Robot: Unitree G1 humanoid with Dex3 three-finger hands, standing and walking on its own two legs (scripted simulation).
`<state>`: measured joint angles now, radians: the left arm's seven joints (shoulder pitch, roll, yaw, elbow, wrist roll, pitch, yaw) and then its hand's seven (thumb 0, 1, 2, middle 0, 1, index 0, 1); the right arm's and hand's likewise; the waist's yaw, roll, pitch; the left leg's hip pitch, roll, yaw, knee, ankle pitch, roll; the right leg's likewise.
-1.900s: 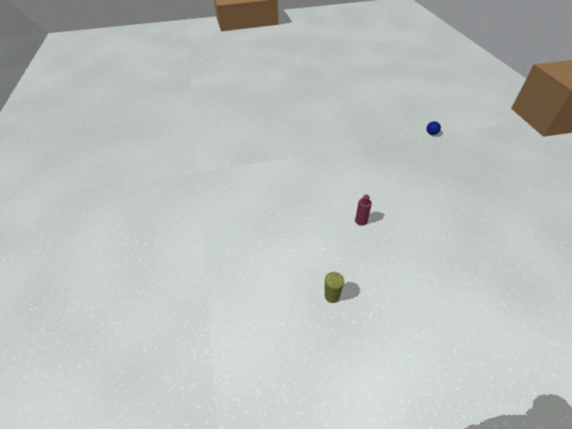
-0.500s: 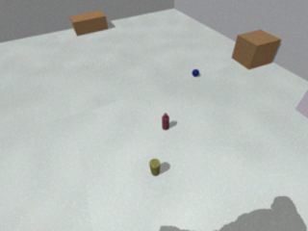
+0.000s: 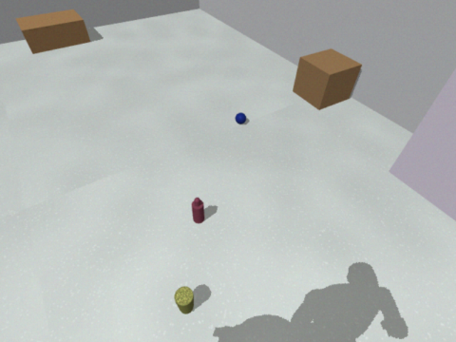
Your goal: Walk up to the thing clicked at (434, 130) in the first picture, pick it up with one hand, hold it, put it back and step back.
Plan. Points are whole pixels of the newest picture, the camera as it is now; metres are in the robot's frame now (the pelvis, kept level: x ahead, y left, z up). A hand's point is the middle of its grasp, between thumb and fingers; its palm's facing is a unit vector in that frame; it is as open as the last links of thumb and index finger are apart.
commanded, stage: walk up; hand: left
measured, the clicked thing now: (240, 118) +1.70 -0.08 -0.71
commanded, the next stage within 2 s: none
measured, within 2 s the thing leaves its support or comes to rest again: neither
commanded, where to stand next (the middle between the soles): +1.30 -0.21 m, yaw -10 degrees
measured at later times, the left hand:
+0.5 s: hand (165, 209) +0.46 +0.18 -0.11, palm faces -0.18 -0.91 -0.37, open 7.4 cm
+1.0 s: hand (161, 178) +0.60 +0.22 -0.15, palm faces -0.22 -0.91 -0.36, open 7.4 cm
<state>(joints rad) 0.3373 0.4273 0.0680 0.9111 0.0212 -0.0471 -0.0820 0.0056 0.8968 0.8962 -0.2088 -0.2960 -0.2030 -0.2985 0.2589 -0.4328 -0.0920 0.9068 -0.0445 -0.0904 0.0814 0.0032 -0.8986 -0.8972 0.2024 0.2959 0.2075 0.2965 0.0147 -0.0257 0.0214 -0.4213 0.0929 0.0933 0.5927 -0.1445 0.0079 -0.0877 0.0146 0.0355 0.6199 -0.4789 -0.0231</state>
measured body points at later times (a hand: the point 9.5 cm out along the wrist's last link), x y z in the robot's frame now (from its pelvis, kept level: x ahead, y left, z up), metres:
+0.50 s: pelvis +0.27 -0.06 +0.00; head +0.28 -0.08 +0.45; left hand +0.47 +0.23 -0.08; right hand +0.23 -0.38 -0.13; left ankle +0.15 +0.12 -0.65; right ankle +0.35 -0.17 -0.72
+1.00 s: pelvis +0.53 -0.06 +0.01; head +0.55 -0.04 +0.46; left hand +0.61 +0.26 -0.12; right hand +0.58 -0.39 -0.08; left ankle +0.61 +0.06 -0.72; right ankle +0.44 -0.17 -0.65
